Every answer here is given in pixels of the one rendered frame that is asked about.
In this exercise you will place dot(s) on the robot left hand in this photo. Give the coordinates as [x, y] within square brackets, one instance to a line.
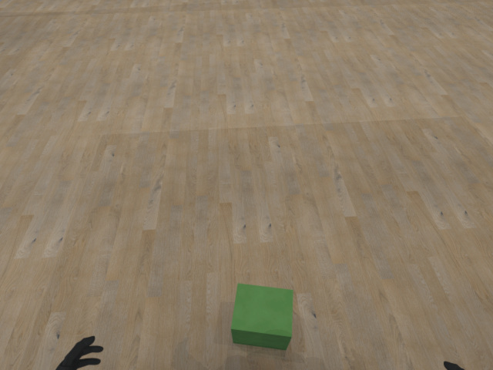
[72, 361]

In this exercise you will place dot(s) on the carton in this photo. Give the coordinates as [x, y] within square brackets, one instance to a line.
[262, 316]

